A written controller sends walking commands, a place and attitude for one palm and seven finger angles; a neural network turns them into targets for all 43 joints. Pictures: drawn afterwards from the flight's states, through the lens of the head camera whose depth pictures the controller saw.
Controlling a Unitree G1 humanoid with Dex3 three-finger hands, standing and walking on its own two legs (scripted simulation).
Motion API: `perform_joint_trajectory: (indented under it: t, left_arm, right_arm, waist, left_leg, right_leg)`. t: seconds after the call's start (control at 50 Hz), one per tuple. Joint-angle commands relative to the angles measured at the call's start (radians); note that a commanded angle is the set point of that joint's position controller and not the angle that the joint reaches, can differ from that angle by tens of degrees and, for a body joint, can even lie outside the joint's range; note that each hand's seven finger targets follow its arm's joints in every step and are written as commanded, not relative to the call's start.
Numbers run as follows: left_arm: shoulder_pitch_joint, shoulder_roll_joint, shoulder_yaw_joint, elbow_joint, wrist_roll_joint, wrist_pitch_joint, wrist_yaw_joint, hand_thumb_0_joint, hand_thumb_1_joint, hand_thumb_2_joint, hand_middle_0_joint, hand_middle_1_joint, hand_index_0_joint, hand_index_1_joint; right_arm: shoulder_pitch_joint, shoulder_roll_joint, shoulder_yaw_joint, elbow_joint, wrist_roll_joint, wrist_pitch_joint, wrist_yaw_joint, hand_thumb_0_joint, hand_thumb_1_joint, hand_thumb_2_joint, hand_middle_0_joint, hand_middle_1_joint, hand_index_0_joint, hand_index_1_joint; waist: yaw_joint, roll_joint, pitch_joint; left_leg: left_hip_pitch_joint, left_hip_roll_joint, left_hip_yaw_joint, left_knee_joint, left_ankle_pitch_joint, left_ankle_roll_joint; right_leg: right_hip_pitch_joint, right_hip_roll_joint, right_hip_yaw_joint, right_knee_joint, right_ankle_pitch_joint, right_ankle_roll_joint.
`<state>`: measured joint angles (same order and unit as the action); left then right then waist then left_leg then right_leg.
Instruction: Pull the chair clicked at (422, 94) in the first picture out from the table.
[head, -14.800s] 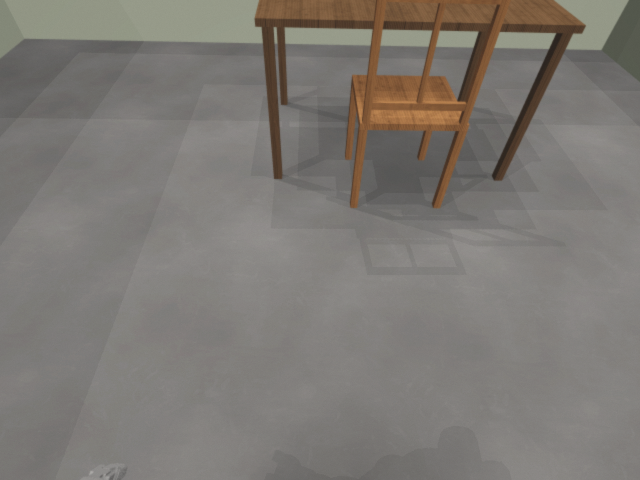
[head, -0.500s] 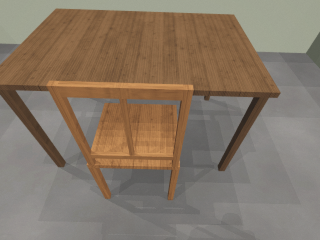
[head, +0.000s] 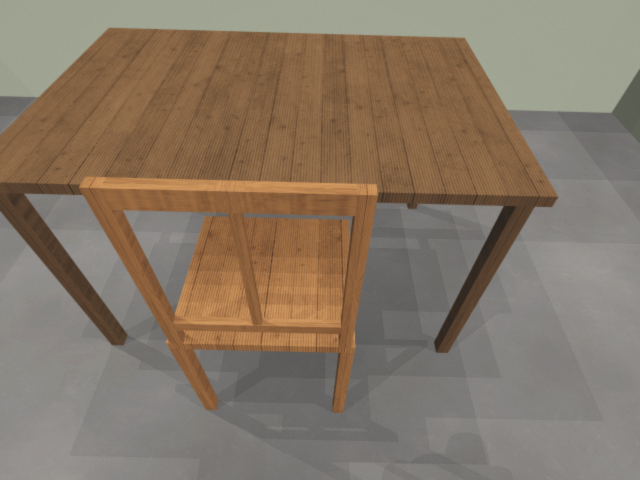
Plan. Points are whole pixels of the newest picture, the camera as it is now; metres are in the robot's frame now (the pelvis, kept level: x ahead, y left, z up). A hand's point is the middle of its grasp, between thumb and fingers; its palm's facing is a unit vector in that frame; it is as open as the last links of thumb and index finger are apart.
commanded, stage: look again from close up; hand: left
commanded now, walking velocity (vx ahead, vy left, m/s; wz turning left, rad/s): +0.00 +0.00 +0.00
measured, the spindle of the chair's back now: (248, 274) +0.46 +0.16 -0.08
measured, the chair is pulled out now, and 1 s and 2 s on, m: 0.00 0.00 0.00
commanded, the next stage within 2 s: none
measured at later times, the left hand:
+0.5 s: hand out of the picture -0.01 +0.15 -0.17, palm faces +0.02 -0.98 -0.18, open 7.4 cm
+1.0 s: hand out of the picture -0.03 +0.13 -0.17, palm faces +0.04 -0.98 -0.17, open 7.4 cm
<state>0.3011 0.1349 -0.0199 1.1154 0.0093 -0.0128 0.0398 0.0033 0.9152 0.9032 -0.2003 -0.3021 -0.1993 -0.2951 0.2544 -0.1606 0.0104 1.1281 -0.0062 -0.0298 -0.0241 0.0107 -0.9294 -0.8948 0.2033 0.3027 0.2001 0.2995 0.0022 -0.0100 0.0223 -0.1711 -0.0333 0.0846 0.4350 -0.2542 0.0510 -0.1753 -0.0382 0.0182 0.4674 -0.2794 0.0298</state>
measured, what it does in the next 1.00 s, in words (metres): stands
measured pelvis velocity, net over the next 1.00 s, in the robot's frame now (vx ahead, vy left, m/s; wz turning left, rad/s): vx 0.00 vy -0.03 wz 0.01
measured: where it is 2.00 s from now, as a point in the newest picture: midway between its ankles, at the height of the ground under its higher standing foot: outside the picture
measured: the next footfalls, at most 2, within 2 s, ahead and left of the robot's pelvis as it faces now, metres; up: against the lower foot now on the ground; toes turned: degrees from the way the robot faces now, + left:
none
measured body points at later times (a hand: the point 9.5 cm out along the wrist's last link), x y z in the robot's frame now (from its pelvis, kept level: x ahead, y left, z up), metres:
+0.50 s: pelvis +0.00 -0.02 +0.00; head +0.01 -0.02 +0.45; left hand -0.01 +0.20 -0.16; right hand +0.00 -0.23 -0.16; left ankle -0.01 +0.08 -0.74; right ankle -0.02 -0.14 -0.74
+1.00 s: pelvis +0.00 -0.03 +0.00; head +0.00 -0.03 +0.45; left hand -0.03 +0.18 -0.16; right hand -0.01 -0.24 -0.16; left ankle -0.01 +0.08 -0.74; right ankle -0.02 -0.14 -0.74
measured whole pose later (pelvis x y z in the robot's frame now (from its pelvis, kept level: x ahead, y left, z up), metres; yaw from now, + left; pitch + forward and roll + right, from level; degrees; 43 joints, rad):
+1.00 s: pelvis +0.00 -0.03 +0.00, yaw +1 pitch -1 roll +1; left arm 0.33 0.13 -0.02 1.12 0.01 -0.02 0.04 0.00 0.91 0.90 -0.20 -0.30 -0.20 -0.30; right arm 0.29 -0.14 0.02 1.15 -0.01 -0.02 -0.02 0.00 -0.92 -0.89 0.20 0.30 0.20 0.30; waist 0.00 0.00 0.02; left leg -0.15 0.00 0.06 0.40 -0.23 0.01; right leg -0.15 0.00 -0.01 0.44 -0.26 -0.01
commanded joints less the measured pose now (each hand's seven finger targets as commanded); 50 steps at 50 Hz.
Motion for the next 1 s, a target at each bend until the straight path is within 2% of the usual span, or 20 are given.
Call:
perform_joint_trajectory:
  t: [0.0,0.06,0.16,0.18,0.24,0.36,0.38,0.46,0.48,0.56,0.58,0.66,0.68,0.76,0.78,0.8,0.86,0.88,0.96,0.98]
  left_arm:
    - [0.076,0.104,0.017,-0.021,0.003,-0.009,0.006,0.0,0.9,0.9,-0.2,-0.3,-0.2,-0.3]
    - [0.079,0.112,0.018,-0.023,0.002,-0.013,0.006,0.0,0.9,0.9,-0.2,-0.3,-0.2,-0.3]
    - [0.069,0.115,0.017,-0.026,0.002,-0.015,0.004,0.0,0.9,0.9,-0.2,-0.3,-0.2,-0.3]
    - [0.064,0.116,0.017,-0.026,0.002,-0.013,0.003,0.0,0.9,0.9,-0.2,-0.3,-0.2,-0.3]
    - [0.069,0.119,0.017,-0.026,0.002,-0.015,0.004,0.0,0.9,0.9,-0.2,-0.3,-0.2,-0.3]
    - [0.076,0.115,0.016,-0.027,0.001,-0.017,0.004,0.0,0.9,0.9,-0.2,-0.3,-0.2,-0.3]
    - [0.073,0.116,0.016,-0.026,0.002,-0.016,0.003,0.0,0.9,0.9,-0.2,-0.3,-0.2,-0.3]
    - [0.086,0.109,0.017,-0.024,0.002,-0.019,0.004,0.0,0.9,0.9,-0.2,-0.3,-0.2,-0.3]
    - [0.083,0.11,0.017,-0.025,0.002,-0.018,0.004,0.0,0.9,0.9,-0.2,-0.3,-0.2,-0.3]
    - [0.092,0.106,0.017,-0.022,0.002,-0.018,0.004,0.0,0.9,0.9,-0.2,-0.3,-0.2,-0.3]
    - [0.092,0.104,0.017,-0.022,0.002,-0.017,0.004,0.0,0.9,0.9,-0.2,-0.3,-0.2,-0.3]
    - [0.101,0.1,0.016,-0.018,0.003,-0.019,0.005,0.0,0.9,0.9,-0.2,-0.3,-0.2,-0.3]
    - [0.102,0.1,0.016,-0.019,0.003,-0.019,0.004,0.0,0.9,0.9,-0.2,-0.3,-0.2,-0.3]
    - [0.109,0.097,0.016,-0.02,0.002,-0.02,0.004,0.0,0.9,0.9,-0.2,-0.3,-0.2,-0.3]
    - [0.103,0.098,0.015,-0.02,0.002,-0.019,0.004,0.0,0.9,0.9,-0.2,-0.3,-0.2,-0.3]
    - [0.108,0.096,0.015,-0.019,0.002,-0.018,0.004,0.0,0.9,0.9,-0.2,-0.3,-0.2,-0.3]
    - [0.114,0.093,0.017,-0.017,0.002,-0.02,0.004,0.0,0.9,0.9,-0.2,-0.3,-0.2,-0.3]
    - [0.109,0.094,0.016,-0.018,0.003,-0.018,0.004,0.0,0.9,0.9,-0.2,-0.3,-0.2,-0.3]
    - [0.116,0.091,0.017,-0.016,0.003,-0.02,0.004,0.0,0.9,0.9,-0.2,-0.3,-0.2,-0.3]
    - [0.112,0.093,0.015,-0.019,0.003,-0.019,0.004,0.0,0.9,0.9,-0.2,-0.3,-0.2,-0.3]
  right_arm:
    - [0.061,-0.088,-0.013,-0.025,0.002,-0.011,-0.008,0.0,-0.9,-0.9,0.2,0.3,0.2,0.3]
    - [0.065,-0.092,-0.012,-0.025,0.003,-0.013,-0.008,0.0,-0.9,-0.9,0.2,0.3,0.2,0.3]
    - [0.061,-0.089,-0.012,-0.021,0.003,-0.009,-0.006,0.0,-0.9,-0.9,0.2,0.3,0.2,0.3]
    - [0.058,-0.084,-0.01,-0.02,0.003,-0.006,-0.006,0.0,-0.9,-0.9,0.2,0.3,0.2,0.3]
    - [0.066,-0.087,-0.01,-0.017,0.003,-0.007,-0.005,0.0,-0.9,-0.9,0.2,0.3,0.2,0.3]
    - [0.073,-0.085,-0.01,-0.013,0.003,-0.007,-0.005,0.0,-0.9,-0.9,0.2,0.3,0.2,0.3]
    - [0.07,-0.078,-0.009,-0.012,0.005,-0.005,-0.005,0.0,-0.9,-0.9,0.2,0.3,0.2,0.3]
    - [0.083,-0.079,-0.009,-0.012,0.003,-0.008,-0.006,0.0,-0.9,-0.9,0.2,0.3,0.2,0.3]
    - [0.077,-0.073,-0.009,-0.01,0.005,-0.006,-0.006,0.0,-0.9,-0.9,0.2,0.3,0.2,0.3]
    - [0.088,-0.074,-0.008,-0.009,0.004,-0.006,-0.007,0.0,-0.9,-0.9,0.2,0.3,0.2,0.3]
    - [0.082,-0.067,-0.008,-0.008,0.005,-0.005,-0.007,0.0,-0.9,-0.9,0.2,0.3,0.2,0.3]
    - [0.09,-0.069,-0.008,-0.006,0.004,-0.004,-0.006,0.0,-0.9,-0.9,0.2,0.3,0.2,0.3]
    - [0.085,-0.064,-0.007,-0.006,0.005,-0.002,-0.007,0.0,-0.9,-0.9,0.2,0.3,0.2,0.3]
    - [0.095,-0.066,-0.008,-0.006,0.003,-0.004,-0.006,0.0,-0.9,-0.9,0.2,0.3,0.2,0.3]
    - [0.091,-0.06,-0.007,-0.005,0.005,-0.002,-0.007,0.0,-0.9,-0.9,0.2,0.3,0.2,0.3]
    - [0.092,-0.065,-0.006,-0.007,0.004,-0.002,-0.007,0.0,-0.9,-0.9,0.2,0.3,0.2,0.3]
    - [0.102,-0.064,-0.007,-0.007,0.004,-0.004,-0.007,0.0,-0.9,-0.9,0.2,0.3,0.2,0.3]
    - [0.096,-0.058,-0.007,-0.006,0.005,-0.002,-0.008,0.0,-0.9,-0.9,0.2,0.3,0.2,0.3]
    - [0.104,-0.062,-0.007,-0.007,0.004,-0.002,-0.007,0.0,-0.9,-0.9,0.2,0.3,0.2,0.3]
    - [0.098,-0.057,-0.007,-0.005,0.005,0.001,-0.007,0.0,-0.9,-0.9,0.2,0.3,0.2,0.3]
  waist:
    - [0.003,0.005,0.042]
    - [0.004,0.005,0.001]
    - [0.003,-0.012,0.022]
    - [0.003,-0.003,0.054]
    - [0.003,-0.007,0.026]
    - [0.002,0.0,0.021]
    - [0.003,-0.007,0.05]
    - [0.002,-0.009,0.013]
    - [0.004,-0.009,0.043]
    - [0.002,-0.003,0.027]
    - [0.005,0.0,0.053]
    - [0.001,-0.01,0.045]
    - [0.004,-0.016,0.065]
    - [0.002,0.002,0.036]
    - [0.003,0.004,0.067]
    - [0.003,0.013,0.059]
    - [0.003,0.006,0.035]
    - [0.004,0.002,0.065]
    - [0.002,-0.016,0.045]
    - [0.003,-0.013,0.079]
  left_leg:
    - [0.017,0.132,-0.124,-0.09,0.21,-0.003]
    - [0.047,0.134,-0.12,-0.078,0.251,-0.003]
    - [0.031,0.131,-0.118,-0.086,0.203,-0.009]
    - [0.013,0.129,-0.117,-0.095,0.186,-0.009]
    - [0.028,0.129,-0.119,-0.092,0.188,-0.011]
    - [0.039,0.13,-0.118,-0.096,0.18,-0.013]
    - [0.022,0.131,-0.115,-0.102,0.162,-0.013]
    - [0.045,0.132,-0.116,-0.092,0.199,-0.013]
    - [0.032,0.132,-0.113,-0.096,0.185,-0.013]
    - [0.037,0.131,-0.117,-0.097,0.179,-0.016]
    - [0.026,0.131,-0.115,-0.102,0.17,-0.013]
    - [0.032,0.13,-0.116,-0.098,0.159,-0.018]
    - [0.024,0.13,-0.114,-0.102,0.152,-0.016]
    - [0.036,0.128,-0.117,-0.098,0.162,-0.018]
    - [0.02,0.129,-0.116,-0.105,0.149,-0.018]
    - [0.023,0.128,-0.119,-0.103,0.145,-0.019]
    - [0.038,0.131,-0.12,-0.1,0.163,-0.018]
    - [0.024,0.131,-0.118,-0.107,0.146,-0.017]
    - [0.031,0.13,-0.12,-0.101,0.147,-0.02]
    - [0.014,0.129,-0.118,-0.107,0.129,-0.02]
  right_leg:
    - [-0.056,-0.056,0.048,-0.065,0.186,-0.045]
    - [-0.033,-0.062,0.05,-0.065,0.227,-0.046]
    - [-0.036,-0.063,0.057,-0.081,0.22,-0.049]
    - [-0.044,-0.06,0.054,-0.088,0.205,-0.051]
    - [-0.034,-0.063,0.058,-0.089,0.207,-0.051]
    - [-0.037,-0.061,0.06,-0.096,0.195,-0.054]
    - [-0.045,-0.058,0.058,-0.104,0.181,-0.055]
    - [-0.03,-0.061,0.058,-0.097,0.217,-0.057]
    - [-0.038,-0.059,0.054,-0.104,0.208,-0.056]
    - [-0.036,-0.058,0.057,-0.101,0.19,-0.057]
    - [-0.042,-0.058,0.055,-0.111,0.186,-0.058]
    - [-0.047,-0.059,0.06,-0.114,0.179,-0.059]
    - [-0.053,-0.058,0.057,-0.121,0.177,-0.059]
    - [-0.044,-0.058,0.06,-0.116,0.177,-0.061]
    - [-0.052,-0.056,0.053,-0.122,0.162,-0.061]
    - [-0.054,-0.056,0.057,-0.121,0.153,-0.061]
    - [-0.045,-0.056,0.055,-0.116,0.169,-0.061]
    - [-0.055,-0.052,0.053,-0.123,0.154,-0.061]
    - [-0.051,-0.057,0.059,-0.122,0.158,-0.062]
    - [-0.062,-0.052,0.057,-0.13,0.142,-0.063]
